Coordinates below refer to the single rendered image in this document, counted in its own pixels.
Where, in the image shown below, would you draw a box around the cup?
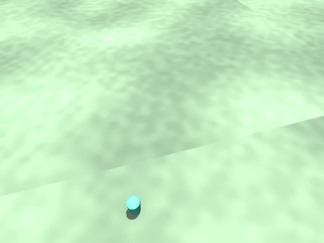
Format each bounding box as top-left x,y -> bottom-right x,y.
126,195 -> 141,215

